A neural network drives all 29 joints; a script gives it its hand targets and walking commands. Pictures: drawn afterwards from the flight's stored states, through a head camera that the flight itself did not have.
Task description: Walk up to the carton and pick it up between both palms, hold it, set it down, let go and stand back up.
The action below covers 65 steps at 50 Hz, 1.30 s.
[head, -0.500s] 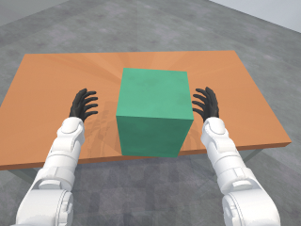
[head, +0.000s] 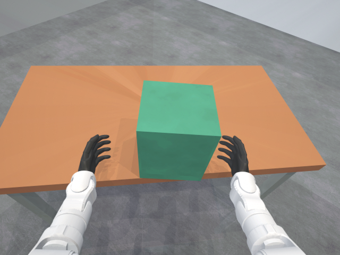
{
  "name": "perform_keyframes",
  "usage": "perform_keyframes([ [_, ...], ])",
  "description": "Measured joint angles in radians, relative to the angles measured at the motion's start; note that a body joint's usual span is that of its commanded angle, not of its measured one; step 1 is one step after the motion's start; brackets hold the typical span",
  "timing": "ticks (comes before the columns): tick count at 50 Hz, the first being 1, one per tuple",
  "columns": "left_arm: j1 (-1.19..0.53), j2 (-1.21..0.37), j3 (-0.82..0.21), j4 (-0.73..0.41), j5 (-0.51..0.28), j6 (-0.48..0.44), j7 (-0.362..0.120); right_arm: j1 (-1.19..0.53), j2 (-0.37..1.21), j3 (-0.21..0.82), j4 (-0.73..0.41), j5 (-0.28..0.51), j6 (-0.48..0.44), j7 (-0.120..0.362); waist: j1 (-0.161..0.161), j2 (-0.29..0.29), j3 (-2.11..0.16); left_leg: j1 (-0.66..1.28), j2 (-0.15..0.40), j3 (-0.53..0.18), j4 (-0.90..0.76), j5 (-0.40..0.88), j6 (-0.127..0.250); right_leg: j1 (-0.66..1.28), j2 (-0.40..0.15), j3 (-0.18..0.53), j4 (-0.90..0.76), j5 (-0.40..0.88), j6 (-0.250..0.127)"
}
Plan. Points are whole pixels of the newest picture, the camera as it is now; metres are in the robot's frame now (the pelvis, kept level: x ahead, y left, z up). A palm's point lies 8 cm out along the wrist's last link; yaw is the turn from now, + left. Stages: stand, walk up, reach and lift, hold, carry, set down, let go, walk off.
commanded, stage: set down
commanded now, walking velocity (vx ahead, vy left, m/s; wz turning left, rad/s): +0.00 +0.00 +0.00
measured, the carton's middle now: (174, 134) +0.44 +0.01 -0.01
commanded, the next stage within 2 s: let go in 1.26 s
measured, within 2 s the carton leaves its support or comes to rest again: neither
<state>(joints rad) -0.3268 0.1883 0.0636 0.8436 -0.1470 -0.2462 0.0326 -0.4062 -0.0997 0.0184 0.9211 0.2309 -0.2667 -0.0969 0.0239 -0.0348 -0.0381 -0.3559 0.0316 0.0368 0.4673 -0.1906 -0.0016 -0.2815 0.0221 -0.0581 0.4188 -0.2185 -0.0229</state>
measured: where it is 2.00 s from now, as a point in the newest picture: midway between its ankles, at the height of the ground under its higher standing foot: outside the picture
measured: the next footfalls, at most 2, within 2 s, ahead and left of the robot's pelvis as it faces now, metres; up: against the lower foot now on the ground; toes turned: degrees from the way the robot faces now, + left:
none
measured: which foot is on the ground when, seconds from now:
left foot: down 0.00-1.00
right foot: down 0.00-1.00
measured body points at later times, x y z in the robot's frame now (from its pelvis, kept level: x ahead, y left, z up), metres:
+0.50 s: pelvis +0.01 +0.01 +0.00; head +0.03 +0.03 +0.45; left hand +0.27 +0.23 -0.05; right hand +0.28 -0.17 -0.04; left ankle +0.03 +0.11 -0.74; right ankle +0.00 -0.10 -0.74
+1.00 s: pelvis +0.02 +0.01 +0.00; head +0.02 +0.02 +0.45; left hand +0.22 +0.23 -0.07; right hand +0.22 -0.19 -0.06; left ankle +0.03 +0.11 -0.74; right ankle +0.00 -0.10 -0.74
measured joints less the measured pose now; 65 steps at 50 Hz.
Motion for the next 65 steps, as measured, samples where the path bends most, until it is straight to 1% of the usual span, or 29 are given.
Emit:
perform_keyframes([
  [7, 0.082, -0.003, -0.031, -0.01, -0.02, -0.069, 0.017, 0.08, -0.003, -0.001, -0.003, -0.008, -0.067, 0.03, -0.005, 0.005, 0.005, -0.015, -0.003, -0.001, 0.027, -0.014, 0.004, -0.014, -0.004, -0.001, 0.028, -0.015, 0.002],
  [14, 0.157, -0.006, -0.041, -0.027, -0.015, -0.113, 0.011, 0.166, 0.001, 0.014, -0.011, -0.017, -0.125, 0.045, -0.008, 0.001, 0.018, 0.003, -0.007, 0.004, 0.034, -0.024, 0.008, -0.001, -0.008, 0.005, 0.041, -0.026, 0.006],
  [21, 0.21, -0.007, -0.053, -0.04, -0.012, -0.116, 0.019, 0.226, 0.008, 0.015, -0.01, -0.033, -0.156, 0.064, -0.005, 0.001, 0.033, 0.026, -0.006, 0.009, 0.043, -0.036, 0.009, 0.021, -0.009, 0.01, 0.049, -0.036, 0.006],
  [29, 0.268, -0.005, -0.055, -0.095, 0.007, -0.058, 0.013, 0.291, 0.01, 0.016, -0.045, -0.061, -0.135, 0.071, -0.001, -0.005, 0.051, 0.088, -0.01, 0.016, 0.016, -0.036, 0.011, 0.079, -0.011, 0.016, 0.025, -0.036, 0.008],
  [36, 0.338, -0.003, -0.053, -0.158, 0.051, 0.029, 0.002, 0.36, 0.009, 0.012, -0.074, -0.097, -0.098, 0.074, 0.007, -0.009, 0.072, 0.162, -0.012, 0.021, -0.025, -0.031, 0.01, 0.152, -0.011, 0.022, -0.016, -0.028, 0.008],
  [42, 0.408, -0.003, -0.056, -0.217, 0.068, 0.083, -0.003, 0.43, 0.003, 0.005, -0.121, -0.119, -0.072, 0.076, 0.01, -0.002, 0.085, 0.196, -0.012, 0.026, -0.042, -0.031, 0.01, 0.183, -0.011, 0.028, -0.032, -0.026, 0.009],
  [52, 0.462, 0.018, -0.064, -0.271, 0.082, 0.188, -0.013, 0.496, -0.016, -0.01, -0.175, -0.162, 0.0, 0.082, 0.01, 0.005, 0.099, 0.226, -0.012, 0.033, -0.075, -0.016, 0.009, 0.207, -0.01, 0.034, -0.057, -0.014, 0.008],
  [65, 0.516, 0.019, -0.066, -0.305, 0.122, 0.318, -0.02, 0.55, -0.044, -0.024, -0.183, -0.193, 0.07, 0.096, 0.002, 0.004, 0.109, 0.257, -0.008, 0.038, -0.107, -0.001, 0.005, 0.232, -0.005, 0.039, -0.082, -0.001, 0.004],
])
